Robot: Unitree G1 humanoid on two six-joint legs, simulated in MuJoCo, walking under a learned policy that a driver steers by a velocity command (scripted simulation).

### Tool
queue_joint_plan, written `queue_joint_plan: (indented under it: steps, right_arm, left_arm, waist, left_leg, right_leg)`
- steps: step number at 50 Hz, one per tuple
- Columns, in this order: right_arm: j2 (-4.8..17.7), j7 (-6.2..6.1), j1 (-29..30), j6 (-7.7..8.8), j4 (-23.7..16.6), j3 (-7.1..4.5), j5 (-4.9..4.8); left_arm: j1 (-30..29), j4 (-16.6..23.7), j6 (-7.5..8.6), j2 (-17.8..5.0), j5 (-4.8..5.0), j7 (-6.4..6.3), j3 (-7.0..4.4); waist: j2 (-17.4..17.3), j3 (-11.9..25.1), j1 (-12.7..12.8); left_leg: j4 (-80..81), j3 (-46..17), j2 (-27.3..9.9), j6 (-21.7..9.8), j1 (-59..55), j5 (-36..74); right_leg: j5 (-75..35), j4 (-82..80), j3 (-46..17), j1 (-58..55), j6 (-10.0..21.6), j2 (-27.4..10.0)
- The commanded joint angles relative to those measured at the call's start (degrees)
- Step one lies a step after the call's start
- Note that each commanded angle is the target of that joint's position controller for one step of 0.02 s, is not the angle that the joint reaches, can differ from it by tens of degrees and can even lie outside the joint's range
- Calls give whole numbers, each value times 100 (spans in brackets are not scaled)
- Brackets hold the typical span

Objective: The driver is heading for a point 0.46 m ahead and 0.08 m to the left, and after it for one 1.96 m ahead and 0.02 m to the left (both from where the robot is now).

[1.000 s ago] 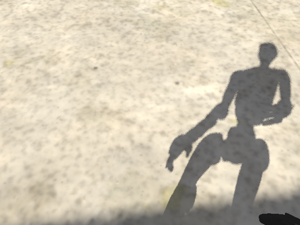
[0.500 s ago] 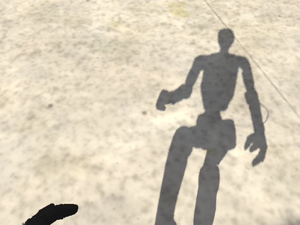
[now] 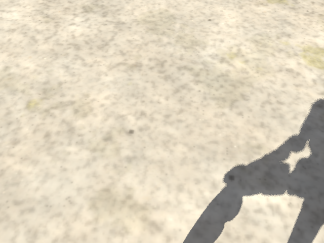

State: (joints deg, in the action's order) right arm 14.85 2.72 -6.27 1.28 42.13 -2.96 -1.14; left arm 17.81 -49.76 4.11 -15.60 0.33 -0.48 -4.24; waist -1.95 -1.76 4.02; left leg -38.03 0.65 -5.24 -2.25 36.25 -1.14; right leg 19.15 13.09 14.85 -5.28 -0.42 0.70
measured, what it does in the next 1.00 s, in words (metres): walks ahead: left foot, then right foot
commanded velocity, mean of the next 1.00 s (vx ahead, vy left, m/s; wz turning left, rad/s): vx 0.50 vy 0.00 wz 0.10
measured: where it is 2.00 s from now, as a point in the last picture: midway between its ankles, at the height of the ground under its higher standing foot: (181, 116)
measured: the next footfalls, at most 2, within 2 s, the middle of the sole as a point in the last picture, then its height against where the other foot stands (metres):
left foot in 0.08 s outside the picture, level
right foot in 0.58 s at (186, 229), level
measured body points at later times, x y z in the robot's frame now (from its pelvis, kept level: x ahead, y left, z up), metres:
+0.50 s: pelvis +0.29 +0.04 +0.01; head +0.31 +0.06 +0.46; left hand +0.45 +0.32 -0.08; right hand +0.40 -0.23 -0.10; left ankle +0.17 +0.11 -0.73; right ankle +0.49 -0.07 -0.70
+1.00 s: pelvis +0.57 +0.06 +0.01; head +0.60 +0.06 +0.46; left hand +0.55 +0.35 -0.11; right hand +0.83 -0.14 -0.06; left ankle +0.73 +0.23 -0.70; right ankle +0.49 -0.04 -0.73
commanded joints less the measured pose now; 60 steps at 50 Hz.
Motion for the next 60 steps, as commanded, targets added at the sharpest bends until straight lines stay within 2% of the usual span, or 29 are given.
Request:
queue_joint_plan:
  steps: [1, 3, 4, 5, 6, 7, 8, 10, 14, 19, 25, 28, 29, 30, 31, 32, 33, 35, 39, 44, 48, 51, 53, 54, 55, 56, 57, 58, 60]
  right_arm:
    - [505, 79, 391, 61, -631, -149, -1]
    - [878, 43, -745, 32, -411, -377, -27]
    - [1285, -55, -1726, -5, -153, -588, -33]
    - [1964, -159, -1860, -16, -99, -721, -72]
    - [1803, -117, -1869, 92, -344, -617, -15]
    - [1370, -87, -1743, 172, -307, -493, 34]
    - [1176, -90, -1482, 223, -313, -441, 10]
    - [800, -122, -790, 244, -475, -316, 50]
    - [983, -240, -805, 266, -533, -352, 48]
    - [978, -351, -1187, 224, -352, -334, 29]
    - [1040, -345, -1592, 195, -51, -336, 39]
    - [1038, -362, -1423, 136, -27, -326, 58]
    - [908, -377, -1392, 127, -86, -258, 108]
    - [629, -380, -1865, 187, -210, -157, 143]
    - [472, -352, -2132, 281, -198, -83, 137]
    - [896, -310, -1564, 357, -296, -153, 47]
    - [977, -284, -985, 423, -422, -170, -5]
    - [880, -283, -631, 506, -531, -185, 164]
    - [624, -312, -650, 442, -597, -152, 213]
    - [402, -286, 367, 470, -822, -53, 166]
    - [504, -194, 907, 557, -963, -80, 76]
    - [706, -174, 713, 630, -934, -169, 45]
    - [992, -245, -317, 670, -715, -314, 122]
    - [1346, -304, -1261, 648, -627, -404, 178]
    - [1611, -251, -1526, 549, -422, -466, 192]
    - [1051, -228, -1329, 519, -512, -351, 105]
    - [767, -245, -1114, 497, -534, -272, 92]
    - [700, -238, -863, 480, -526, -230, 136]
    - [556, -240, -626, 479, -423, -178, 198]
  left_arm:
    - [-99, 243, -78, -1180, 90, -63, -293]
    - [-284, 288, -169, -1281, 135, -101, -310]
    - [-278, 337, -152, -1170, 94, -123, -253]
    - [127, 629, -38, -373, -155, -67, -14]
    - [-77, 752, 214, -451, -26, 12, 52]
    - [-708, 915, 364, -839, 208, 82, -49]
    - [-873, 973, 445, -790, 214, 84, -17]
    - [-807, 854, 411, -865, -35, 18, -91]
    - [-817, 923, 174, -623, -126, 23, -61]
    - [-1761, 1119, 191, -341, -72, 115, 89]
    - [-2122, 1286, 298, -626, 6, 256, 35]
    - [-1284, 1055, 315, -843, 1, 257, -83]
    - [-478, 867, 318, -1057, -43, 248, -167]
    - [276, 790, 308, -1520, -105, 258, -277]
    - [566, 602, 255, -1457, 38, 335, -275]
    - [371, 666, 229, -1044, 165, 331, -155]
    - [-10, 773, 179, -899, 104, 299, -109]
    - [-311, 870, 120, -764, -13, 259, -46]
    - [-254, 868, 104, -811, 35, 144, -57]
    - [141, 727, -2, -1014, 111, -9, -144]
    - [532, 618, -115, -972, 153, -59, -148]
    - [452, 657, -179, -1007, 137, -89, -185]
    - [256, 780, -176, -744, 91, -61, -104]
    - [299, 919, -152, -404, -34, -49, 14]
    - [1084, 1074, -100, -180, 148, -45, 98]
    - [971, 910, -112, -774, 211, -65, -11]
    - [385, 979, -140, -1003, 172, -54, -86]
    - [131, 1023, -163, -921, 125, -54, -89]
    - [-21, 1131, -192, -748, 105, 10, -107]
  waist:
    - [611, -140, -212]
    - [665, 527, -912]
    - [372, 1036, -1376]
    - [-1154, 1367, -889]
    - [-934, 2342, -958]
    - [-442, 1740, -1153]
    - [-199, 1149, -972]
    - [71, 603, -495]
    - [36, 391, -312]
    - [-255, 187, -741]
    - [-406, -24, -873]
    - [-443, 349, -400]
    - [-241, 1029, -47]
    - [817, 1926, -38]
    - [1931, 2069, -97]
    - [1294, 1393, 44]
    - [776, 701, 45]
    - [360, 205, -191]
    - [681, 310, -394]
    - [664, 142, -77]
    - [686, 126, 73]
    - [869, 161, -151]
    - [770, 803, -709]
    - [39, 1667, -1047]
    - [-1888, 2143, -638]
    - [-1118, 1557, -734]
    - [-559, 857, -854]
    - [-164, 483, -744]
    - [-354, 156, -530]
  left_leg:
    - [141, 418, 309, -286, -113, -728]
    - [394, 673, 801, -598, -1698, -891]
    - [681, 222, 765, -848, -3387, -624]
    - [952, -2592, -703, -1713, -5304, -1031]
    - [1965, -5001, -1455, -2400, -6015, -1802]
    - [2156, -4259, -1301, -2027, -5725, -1580]
    - [2115, -3437, -1048, -1794, -4953, -1173]
    - [2235, -2440, -616, -1504, -3514, -18]
    - [2527, -1859, -360, -1521, -2537, 834]
    - [2532, -1252, 18, -1069, -2210, 130]
    - [2080, -1743, -616, -960, -3336, 88]
    - [1109, -1373, -464, -709, -3710, 2200]
    - [-22, -1058, -183, -537, -3341, 2395]
    - [-1984, -643, 521, -124, -1620, 772]
    - [-3172, -617, 1051, 147, -34, -2985]
    - [-3590, -918, 688, 85, 678, -2884]
    - [-3458, -785, 467, 49, 821, -2360]
    - [-2713, -663, 165, 78, 483, -1768]
    - [-1630, -465, 139, 375, -1, -1460]
    - [198, -422, 416, 588, -506, 167]
    - [890, -521, 626, 547, -870, 369]
    - [1228, -581, 631, 352, -1343, -155]
    - [1425, -691, 273, -40, -3037, -176]
    - [1283, -1716, -775, -406, -4553, -465]
    - [1792, -4202, -1870, -1232, -5854, -1675]
    - [1999, -4298, -1820, -1106, -5424, -2644]
    - [2083, -3380, -1551, -890, -4744, -2376]
    - [2215, -2705, -1305, -798, -4097, -1617]
    - [2495, -1846, -980, -743, -3338, -768]
  right_leg:
    - [-4844, 456, -310, -198, 738, -1782]
    - [-6048, 2121, -107, 77, 531, -1585]
    - [-5043, 3617, -65, 1126, 286, -1344]
    - [-180, 5734, -211, 3702, -103, -396]
    - [1599, 6780, -1701, 4695, -141, 235]
    - [1126, 6788, -2053, 5261, 3, -124]
    - [626, 6328, -2003, 5223, 122, -378]
    - [65, 5416, -1998, 4447, 81, -721]
    - [-473, 4432, -1825, 4004, -243, -668]
    - [-2466, 2317, -1657, 3526, -346, -363]
    - [-2063, 1605, -1715, 3779, 62, -314]
    - [-1603, 1327, -1357, 2774, 488, -23]
    - [-1902, 1509, -1699, 1506, 779, -301]
    - [-1708, 1517, -3669, -564, 1578, -1408]
    - [-417, 575, -5776, -1455, 2057, -2007]
    - [611, 355, -5748, -1122, 1818, -1939]
    - [402, 250, -5029, -345, 1623, -1735]
    - [-732, 55, -4219, 732, 1510, -1325]
    - [-1898, -152, -3557, 1308, 1581, -987]
    - [-1943, -95, -3116, 1798, 1296, -656]
    - [-1643, 278, -3511, 1544, 1191, -757]
    - [-1708, 737, -3941, 1251, 1055, -878]
    - [-2082, 1883, -3661, 1644, 770, -470]
    - [-934, 3516, -3094, 2438, 553, -48]
    - [1569, 5053, -2500, 4302, 290, 511]
    - [1348, 5741, -2597, 4908, 218, -4]
    - [798, 5876, -2466, 5024, 172, -161]
    - [389, 5801, -2316, 4849, 108, -338]
    - [-19, 5471, -2250, 4552, 63, -614]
